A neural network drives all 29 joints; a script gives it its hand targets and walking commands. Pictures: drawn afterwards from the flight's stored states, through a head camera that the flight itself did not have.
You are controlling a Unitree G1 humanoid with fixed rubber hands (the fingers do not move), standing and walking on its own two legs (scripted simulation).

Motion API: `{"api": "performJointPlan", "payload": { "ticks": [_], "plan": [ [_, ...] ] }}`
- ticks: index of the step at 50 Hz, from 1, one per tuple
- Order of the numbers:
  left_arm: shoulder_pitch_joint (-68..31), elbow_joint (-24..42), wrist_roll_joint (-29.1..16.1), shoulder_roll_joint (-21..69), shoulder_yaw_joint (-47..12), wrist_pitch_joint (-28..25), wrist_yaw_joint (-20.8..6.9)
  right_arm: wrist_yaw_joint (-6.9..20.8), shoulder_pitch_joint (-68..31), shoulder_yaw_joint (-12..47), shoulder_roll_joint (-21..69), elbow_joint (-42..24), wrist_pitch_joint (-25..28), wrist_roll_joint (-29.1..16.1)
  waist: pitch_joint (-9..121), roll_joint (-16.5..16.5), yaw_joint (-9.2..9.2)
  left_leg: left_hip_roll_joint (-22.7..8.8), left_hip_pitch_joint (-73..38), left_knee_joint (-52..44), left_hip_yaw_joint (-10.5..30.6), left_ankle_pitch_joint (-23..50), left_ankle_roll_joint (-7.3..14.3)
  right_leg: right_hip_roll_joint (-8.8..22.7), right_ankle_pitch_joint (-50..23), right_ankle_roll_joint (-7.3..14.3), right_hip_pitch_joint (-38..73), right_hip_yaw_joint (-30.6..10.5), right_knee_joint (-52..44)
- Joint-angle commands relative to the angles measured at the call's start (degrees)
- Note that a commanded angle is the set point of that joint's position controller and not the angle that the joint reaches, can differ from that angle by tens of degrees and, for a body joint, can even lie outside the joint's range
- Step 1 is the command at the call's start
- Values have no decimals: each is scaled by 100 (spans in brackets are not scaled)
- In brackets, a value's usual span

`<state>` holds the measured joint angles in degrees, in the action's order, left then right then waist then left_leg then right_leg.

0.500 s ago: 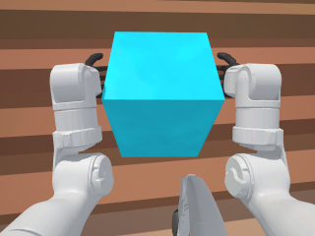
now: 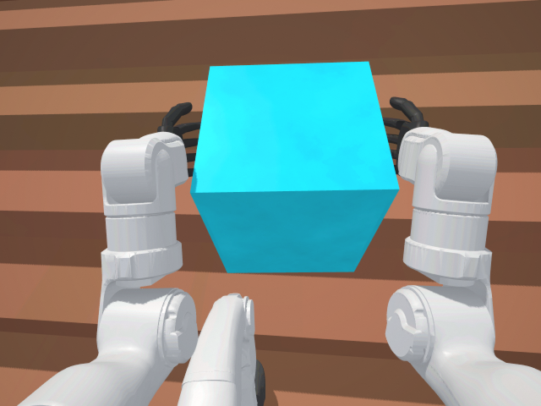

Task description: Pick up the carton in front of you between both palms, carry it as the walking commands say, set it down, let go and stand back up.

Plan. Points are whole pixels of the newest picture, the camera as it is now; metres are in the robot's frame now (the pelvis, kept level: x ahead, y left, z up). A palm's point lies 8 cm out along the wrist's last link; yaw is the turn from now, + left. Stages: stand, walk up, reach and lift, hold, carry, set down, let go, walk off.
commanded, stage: carry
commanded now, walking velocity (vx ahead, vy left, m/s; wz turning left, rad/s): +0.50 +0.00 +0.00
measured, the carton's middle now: (289, 179) +0.40 +0.02 +0.11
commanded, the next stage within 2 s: none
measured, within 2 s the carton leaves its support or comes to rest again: neither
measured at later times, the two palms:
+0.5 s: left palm out of the picture +0.69 +0.13 +0.36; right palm out of the picture +0.67 -0.17 +0.38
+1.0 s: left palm out of the picture +0.97 +0.15 +0.54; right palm out of the picture +0.98 -0.15 +0.52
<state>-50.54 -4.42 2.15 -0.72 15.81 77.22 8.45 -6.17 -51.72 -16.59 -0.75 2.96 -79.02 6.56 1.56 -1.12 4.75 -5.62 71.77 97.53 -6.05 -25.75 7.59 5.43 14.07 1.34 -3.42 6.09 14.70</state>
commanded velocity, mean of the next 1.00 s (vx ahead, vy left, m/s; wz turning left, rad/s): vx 0.50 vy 0.00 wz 0.00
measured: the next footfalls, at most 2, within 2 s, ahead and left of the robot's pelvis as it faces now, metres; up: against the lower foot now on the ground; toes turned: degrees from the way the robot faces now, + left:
left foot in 0.04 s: +0.22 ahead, +0.12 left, +0.16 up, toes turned +5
right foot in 0.52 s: +0.52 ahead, -0.14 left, +0.33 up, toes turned -7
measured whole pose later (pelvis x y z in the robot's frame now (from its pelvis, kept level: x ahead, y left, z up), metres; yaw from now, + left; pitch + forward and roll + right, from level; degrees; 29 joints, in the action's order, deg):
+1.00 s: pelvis +0.59 +0.00 +0.33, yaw +0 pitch +5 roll +3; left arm -54.2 -10.2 3.5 -1.2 16.8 80.2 8.0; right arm -6.4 -55.9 -17.1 -2.4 10.9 -80.8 6.8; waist 4.4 -0.8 3.6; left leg -5.4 67.9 86.1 -7.5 -22.2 8.2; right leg 7.1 12.4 1.2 -1.0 6.1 12.2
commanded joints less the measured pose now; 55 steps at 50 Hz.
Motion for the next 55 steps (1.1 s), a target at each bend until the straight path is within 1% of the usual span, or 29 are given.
{"api": "performJointPlan", "payload": {
  "ticks": [1, 2, 4, 5, 6, 7, 9, 11, 15, 19, 21, 23, 26, 28, 29, 30, 31, 33, 35, 39, 41, 43, 46, 48, 49, 51, 53, 54, 55],
  "plan": [
    [-4424, 138, -2520, 5702, -3004, 202, -1682, 774, -3947, 3416, 5654, 328, 31, -2330, 2561, 2048, -706, 657, -3985, -2219, -1118, 1408, 219, 402, -7814, 1082, -716, 534, -321],
    [-4388, 44, -2414, 5676, -2917, 223, -1686, 785, -4003, 3460, 5867, 323, 46, -2480, 3119, 2233, -1178, 1034, -4483, -2688, -1357, 1401, 244, 449, -9627, 988, -120, 633, 723],
    [-4323, -102, -2188, 5759, -2727, 180, -1680, 860, -4352, 3586, 6244, 107, 126, -2789, 4209, 1083, -1828, 1345, -6349, -5354, -764, 2437, 94, 126, -9203, 473, 360, 541, 4038],
    [-4062, -150, -1911, 5757, -2665, 127, -1650, 969, -4354, 3670, 6734, 107, 167, -3072, 3683, 759, -1594, 702, -7176, -6738, 864, 3567, 234, -136, -3864, 246, -1098, -57, 5250],
    [-3794, -389, -1763, 5711, -2484, 79, -1628, 1056, -4361, 3753, 6670, 92, 304, -3210, 4494, -1378, -1176, -1260, -8825, -6514, 4164, 8253, 1752, -1358, -120, -244, -3031, -922, 8811],
    [-3630, -377, -1529, 5569, -2349, 3, -1560, 1153, -4590, 3810, 6949, -15, 347, -3435, 4978, -591, -1276, -1211, -8948, -6458, 4558, 6777, 1804, -1320, -74, 13, -3704, -2057, 10120],
    [-4261, 78, -1466, 5561, -2387, -50, -1477, 1275, -5444, 3945, 7159, -688, 497, -3754, 3593, -46, -1074, -859, -8126, -6623, 4000, 2729, 1072, -904, 67, 389, -4989, -1756, 9814],
    [-4479, 382, -1444, 5377, -2454, -105, -1336, 1360, -5685, 4008, 7277, -804, 500, -3938, 2868, 32, -770, -773, -7581, -6955, 3193, 1175, 644, -477, -131, 591, -5162, -1609, 9233],
    [-4241, 520, -1415, 5132, -2686, -83, -1149, 1362, -5211, 3715, 6893, -545, 358, -3742, 2640, -39, -1077, -1071, -7945, -7463, 2488, 3011, 906, -447, 532, 655, -5796, -452, 8941],
    [-4058, 22, -1441, 5136, -2848, 154, -1113, 1323, -4517, 3330, 6289, 90, 134, -3306, 2126, -86, -1424, -1635, -9844, -7834, 2701, 2352, 945, -83, 2439, 747, -9300, -979, 11231],
    [-4138, -167, -1495, 5076, -2866, 220, -1094, 1381, -4637, 3193, 6111, 165, 66, -3227, 1513, -36, -1031, -907, -8504, -8457, 1737, 1127, 398, 159, 1774, 557, -8419, -324, 9497],
    [-4370, -319, -1626, 5256, -2881, 319, -1048, 1416, -4832, 3007, 5948, 171, -51, -3169, 1191, -563, -689, -435, -5904, -9916, 428, 2444, 399, 107, 1125, 601, -5186, 444, 6869],
    [-4568, -441, -2125, 5884, -3067, 357, -1061, 1386, -4632, 2607, 5801, 451, -180, -2803, 2955, -1954, 236, -400, -6358, -7505, -607, 10374, 357, -914, -327, 838, -2134, 1291, 5668],
    [-5139, -209, -2455, 6297, -3244, 271, -1119, 1352, -4497, 2483, 5852, 626, -162, -2552, 4054, -893, 844, -39, -6881, -4200, -509, 9586, -271, -1168, -1099, 849, -462, 704, 2922],
    [-4951, -185, -2720, 6687, -3351, 203, -1205, 1324, -4328, 2427, 5688, 586, -97, -2324, 3473, -656, 570, 182, -5811, -3243, 145, 4738, -384, -698, -1619, 669, 33, -905, 1435],
    [-5076, -38, -2823, 6613, -3388, 53, -1282, 1283, -3981, 2249, 5705, 770, -57, -2207, 4403, 1455, 310, 1436, -3762, 424, 923, 1539, -889, 1348, -6178, 2350, 1580, -4392, 1538],
    [-5325, 95, -3033, 6962, -3440, 15, -1353, 1222, -3944, 2088, 5498, 806, 29, -1906, 5014, 980, 271, 1291, -3318, 1762, 1872, 1414, -577, 1304, -5191, 2385, 1935, -4587, 1726],
    [-6052, 811, -3333, 7127, -3530, -144, -1462, 1144, -4451, 2142, 5557, 209, 82, -1834, 3822, 353, 127, 834, -2204, 1570, 1633, 1276, -243, 927, -1254, 1767, 1170, -4056, 1652],
    [-6224, 1140, -3504, 7184, -3603, -179, -1518, 1021, -4678, 2258, 5376, -116, 129, -1816, 3053, 345, -85, 500, -1859, 1026, 1608, 1343, -42, 878, 220, 1332, 651, -3353, 1344],
    [-5665, 986, -3252, 6821, -3514, -21, -1484, 887, -4290, 2604, 5154, -247, 115, -1818, 2809, -130, 57, 352, -1247, 120, 587, 966, -12, 1151, -1729, 1499, 1052, -2496, 944],
    [-5095, 610, -2991, 6518, -3369, 91, -1464, 899, -4062, 2775, 5254, 43, 14, -1886, 2738, 574, 395, 289, 329, 1722, 677, -51, 48, 1490, -2192, 1749, 1980, -2772, 739],
    [-4788, 247, -2757, 6237, -3192, 176, -1492, 918, -3957, 2826, 5299, 418, -75, -1936, 2423, 580, 596, 180, 2282, 3049, 986, -1196, 134, 1750, -1537, 1725, 3057, -2885, 685],
    [-4887, 16, -2678, 5982, -3004, 223, -1608, 905, -4067, 2791, 5320, 743, -97, -1976, 1582, 473, 174, -125, 1563, 1148, 238, -597, -116, 995, 234, 1049, 1632, -1734, -287],
    [-5062, -56, -2619, 6064, -2858, 253, -1666, 889, -4314, 2921, 5591, 795, -119, -2194, 1502, 889, -280, 71, -2579, -2004, -608, 180, -41, 271, -2480, 1035, -1544, -22, -1464],
    [-4836, -320, -2514, 5991, -2684, 307, -1671, 879, -4292, 2888, 5707, 955, -133, -2282, 2065, 1571, -530, 484, -3872, -2185, -972, 1180, 91, 309, -5902, 1093, -1444, 324, -876],
    [-4655, -504, -2286, 5948, -2519, 302, -1687, 898, -4283, 2989, 6108, 911, -61, -2540, 3275, 2282, -1512, 1104, -4982, -2904, -1349, 1281, 169, 513, -9597, 885, -224, 662, 1252],
    [-4535, -545, -2020, 5962, -2365, 196, -1649, 974, -4630, 3230, 6535, 510, 70, -2927, 3990, 912, -1781, 1223, -6908, -5958, 46, 2387, 124, -38, -7163, 394, -524, 179, 4620],
    [-4060, -638, -1806, 6024, -2215, 118, -1619, 1073, -4551, 3336, 6761, 445, 187, -3128, 4141, -1165, -1170, -844, -8297, -6956, 3946, 5747, 1144, -1234, -658, -221, -2924, -478, 7635],
    [-3905, -686, -1558, 5677, -2079, 44, -1549, 1168, -4820, 3411, 7018, 317, 269, -3399, 4915, -738, -1173, -1222, -8307, -6701, 4801, 6381, 1761, -1324, -303, -68, -3210, -1787, 9735]
  ]
}}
